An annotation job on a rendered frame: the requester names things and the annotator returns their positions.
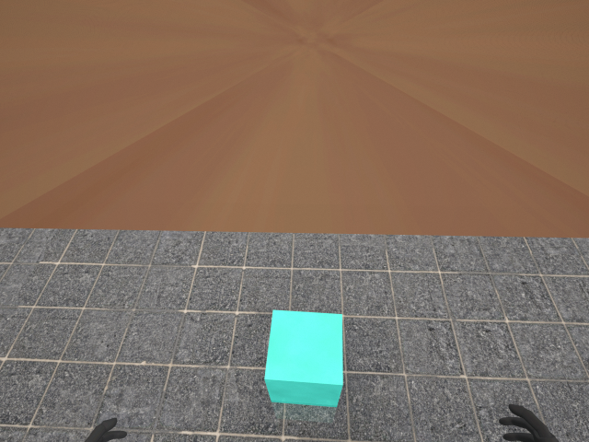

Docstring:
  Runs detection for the carton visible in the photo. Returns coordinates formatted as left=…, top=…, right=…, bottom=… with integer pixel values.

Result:
left=264, top=310, right=343, bottom=407

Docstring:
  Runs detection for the robot right hand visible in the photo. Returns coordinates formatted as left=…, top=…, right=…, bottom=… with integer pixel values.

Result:
left=499, top=404, right=560, bottom=442

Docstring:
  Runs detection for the robot left hand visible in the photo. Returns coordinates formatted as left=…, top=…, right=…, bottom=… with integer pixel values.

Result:
left=85, top=418, right=127, bottom=442

